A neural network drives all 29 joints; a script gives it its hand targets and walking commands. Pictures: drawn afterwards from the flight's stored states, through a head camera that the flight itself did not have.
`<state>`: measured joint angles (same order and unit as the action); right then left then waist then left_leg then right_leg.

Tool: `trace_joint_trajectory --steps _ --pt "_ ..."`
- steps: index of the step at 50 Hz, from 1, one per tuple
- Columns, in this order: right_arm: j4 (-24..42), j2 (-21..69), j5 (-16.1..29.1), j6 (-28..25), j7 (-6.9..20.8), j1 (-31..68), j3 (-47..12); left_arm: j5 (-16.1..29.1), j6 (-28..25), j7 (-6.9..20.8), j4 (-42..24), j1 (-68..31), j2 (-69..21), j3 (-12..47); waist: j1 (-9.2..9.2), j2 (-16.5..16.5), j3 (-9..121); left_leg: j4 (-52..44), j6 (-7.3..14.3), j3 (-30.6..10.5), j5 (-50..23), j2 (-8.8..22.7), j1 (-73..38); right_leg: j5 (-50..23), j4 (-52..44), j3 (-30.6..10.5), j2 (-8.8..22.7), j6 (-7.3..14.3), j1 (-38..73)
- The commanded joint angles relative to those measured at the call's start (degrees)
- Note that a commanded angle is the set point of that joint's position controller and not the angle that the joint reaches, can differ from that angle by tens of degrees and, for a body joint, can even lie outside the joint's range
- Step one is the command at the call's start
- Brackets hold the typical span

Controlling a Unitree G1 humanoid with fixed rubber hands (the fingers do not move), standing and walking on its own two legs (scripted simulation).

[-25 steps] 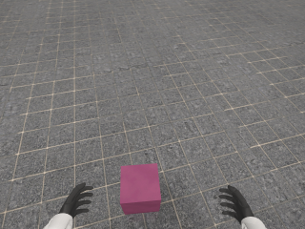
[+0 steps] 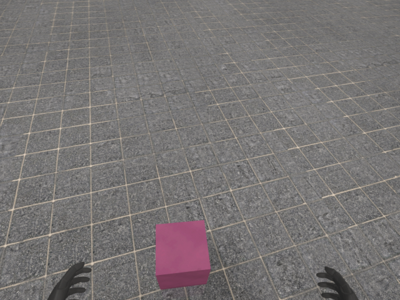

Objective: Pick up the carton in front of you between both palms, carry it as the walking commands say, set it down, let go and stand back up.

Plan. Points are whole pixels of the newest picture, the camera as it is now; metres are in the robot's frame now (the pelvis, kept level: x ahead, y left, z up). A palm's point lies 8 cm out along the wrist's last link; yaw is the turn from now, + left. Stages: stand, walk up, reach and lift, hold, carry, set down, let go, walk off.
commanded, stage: stand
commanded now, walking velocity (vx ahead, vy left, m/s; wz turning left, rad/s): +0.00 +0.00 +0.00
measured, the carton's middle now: (182, 255) +0.40 +0.06 -0.65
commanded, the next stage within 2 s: none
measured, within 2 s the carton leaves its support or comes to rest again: neither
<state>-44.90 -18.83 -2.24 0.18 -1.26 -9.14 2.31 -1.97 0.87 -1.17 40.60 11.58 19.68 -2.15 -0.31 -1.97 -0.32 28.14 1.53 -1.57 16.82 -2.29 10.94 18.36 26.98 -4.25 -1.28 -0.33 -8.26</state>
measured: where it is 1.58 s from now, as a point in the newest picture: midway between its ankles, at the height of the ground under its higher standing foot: outside the picture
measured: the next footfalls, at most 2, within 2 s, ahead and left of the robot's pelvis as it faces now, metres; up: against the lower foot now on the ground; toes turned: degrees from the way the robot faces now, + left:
none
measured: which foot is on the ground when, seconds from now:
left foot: down 0.00-1.00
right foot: down 0.00-1.00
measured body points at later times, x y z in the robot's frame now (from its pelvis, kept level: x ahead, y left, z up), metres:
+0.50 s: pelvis -0.01 +0.00 +0.00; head -0.01 +0.01 +0.45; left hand +0.11 +0.30 -0.11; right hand +0.11 -0.30 -0.10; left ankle -0.02 +0.10 -0.74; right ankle -0.04 -0.13 -0.74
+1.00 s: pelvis -0.02 +0.00 +0.01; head -0.03 +0.00 +0.46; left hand +0.08 +0.30 -0.11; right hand +0.08 -0.31 -0.10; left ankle -0.02 +0.10 -0.74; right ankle -0.04 -0.13 -0.74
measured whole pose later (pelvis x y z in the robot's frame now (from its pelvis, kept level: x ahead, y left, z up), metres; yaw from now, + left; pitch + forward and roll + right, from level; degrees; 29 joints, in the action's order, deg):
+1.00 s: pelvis -0.02 +0.00 +0.01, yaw +0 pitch -2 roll +0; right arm -58.1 -21.2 -1.1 -0.7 -0.7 -7.0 0.6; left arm -1.2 -0.7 -1.0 54.6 9.3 21.7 -0.4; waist -0.3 -0.9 -1.3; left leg 21.3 1.2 -1.6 11.5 -1.8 7.4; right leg 13.2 20.5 -4.1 -1.1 -0.3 -5.0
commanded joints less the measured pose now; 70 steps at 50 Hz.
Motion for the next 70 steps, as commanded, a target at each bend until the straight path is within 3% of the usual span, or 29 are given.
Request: trace_joint_trajectory --steps 1,35,70 --pt "2.27 -9.09 0.10 -0.88 -0.28 1.67 1.90 0.07 -1.04 -0.32 -2.70 -1.39 7.71 -1.75 -0.05 2.86 3.36 -3.83 -0.79 -5.45 -21.22 6.58 -3.31 -17.05 -2.34 -2.71 4.39 0.25 -0.28" --pt "-8.15 -11.40 0.95 -1.42 0.16 3.85 0.38 0.63 -1.99 -0.19 8.34 -3.26 10.41 -0.27 -0.01 1.78 0.36 -9.06 0.11 -6.27 -13.53 7.46 -4.32 -13.34 -8.32 -4.56 6.22 0.96 0.38" --pt "-12.78 -12.87 1.46 -1.67 0.42 5.03 -0.25 1.07 -2.20 0.17 14.07 -4.88 11.88 0.06 -0.05 1.98 0.30 -10.94 0.40 -6.78 -13.89 8.20 -4.96 -13.45 -10.46 -4.38 6.84 1.30 1.59"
